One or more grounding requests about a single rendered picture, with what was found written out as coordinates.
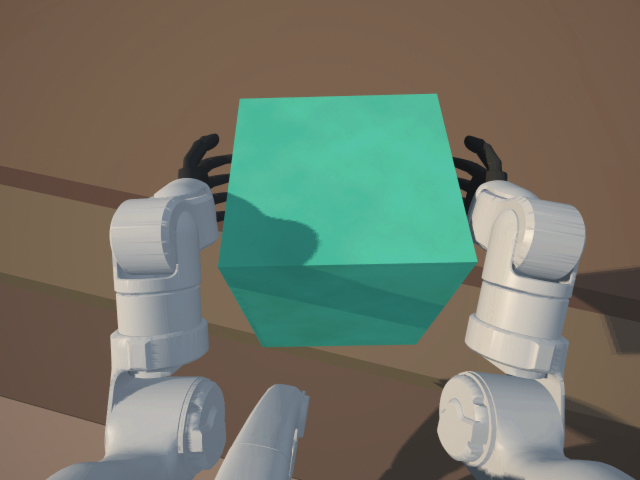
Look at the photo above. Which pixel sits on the left robot upper arm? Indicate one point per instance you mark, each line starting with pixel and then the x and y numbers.
pixel 166 428

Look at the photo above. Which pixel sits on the left robot forearm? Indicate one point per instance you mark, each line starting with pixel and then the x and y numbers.
pixel 156 244

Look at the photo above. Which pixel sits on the left robot thigh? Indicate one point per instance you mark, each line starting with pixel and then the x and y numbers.
pixel 263 447

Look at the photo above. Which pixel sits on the robot right hand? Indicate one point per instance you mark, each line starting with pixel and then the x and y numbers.
pixel 480 175

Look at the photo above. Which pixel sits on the right robot forearm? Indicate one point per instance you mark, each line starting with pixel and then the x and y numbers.
pixel 533 251

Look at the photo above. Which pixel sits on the robot left hand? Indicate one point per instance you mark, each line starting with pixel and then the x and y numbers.
pixel 194 167

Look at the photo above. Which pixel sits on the right robot upper arm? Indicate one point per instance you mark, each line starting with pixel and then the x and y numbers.
pixel 509 428

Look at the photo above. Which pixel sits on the carton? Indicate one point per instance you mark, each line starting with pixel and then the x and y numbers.
pixel 344 222

